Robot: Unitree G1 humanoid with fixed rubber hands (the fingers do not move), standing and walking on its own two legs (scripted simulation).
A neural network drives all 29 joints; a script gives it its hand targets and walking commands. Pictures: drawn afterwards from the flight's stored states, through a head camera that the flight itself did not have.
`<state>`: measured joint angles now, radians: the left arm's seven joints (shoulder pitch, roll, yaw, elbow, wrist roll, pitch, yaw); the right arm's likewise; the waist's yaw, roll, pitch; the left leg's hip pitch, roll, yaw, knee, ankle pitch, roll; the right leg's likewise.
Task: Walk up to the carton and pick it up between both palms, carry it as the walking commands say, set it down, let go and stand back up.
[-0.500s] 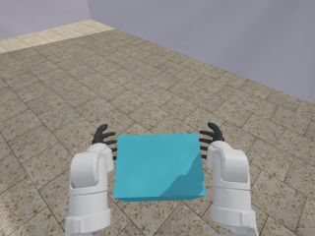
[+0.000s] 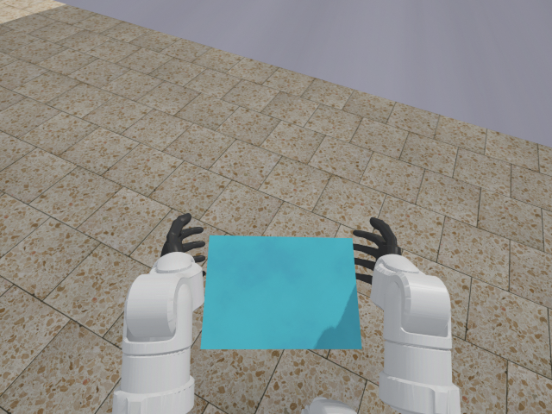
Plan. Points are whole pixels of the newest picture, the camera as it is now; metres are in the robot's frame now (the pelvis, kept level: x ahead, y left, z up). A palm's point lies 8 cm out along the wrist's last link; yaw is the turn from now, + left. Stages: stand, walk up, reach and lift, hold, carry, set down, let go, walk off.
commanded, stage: carry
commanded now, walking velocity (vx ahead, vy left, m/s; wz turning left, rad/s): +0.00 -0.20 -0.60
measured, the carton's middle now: (277, 297) +0.30 +0.02 -0.03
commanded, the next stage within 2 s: none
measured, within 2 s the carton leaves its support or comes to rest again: neither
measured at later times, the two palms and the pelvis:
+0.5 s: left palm (412, 319) +0.26 -0.17 +0.03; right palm out of the picture +0.17 -0.44 +0.05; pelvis -0.08 -0.21 -0.03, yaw -17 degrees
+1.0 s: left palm out of the picture +0.11 -0.49 +0.02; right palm out of the picture -0.07 -0.70 +0.02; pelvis -0.21 -0.40 -0.03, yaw -35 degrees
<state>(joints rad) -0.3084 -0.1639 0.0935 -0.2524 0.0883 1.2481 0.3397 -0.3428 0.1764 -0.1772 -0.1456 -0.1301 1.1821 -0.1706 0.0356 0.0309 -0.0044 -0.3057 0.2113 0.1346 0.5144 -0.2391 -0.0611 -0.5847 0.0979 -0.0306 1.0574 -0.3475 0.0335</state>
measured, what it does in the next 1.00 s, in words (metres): steps to the right, turning right: right foot, then left foot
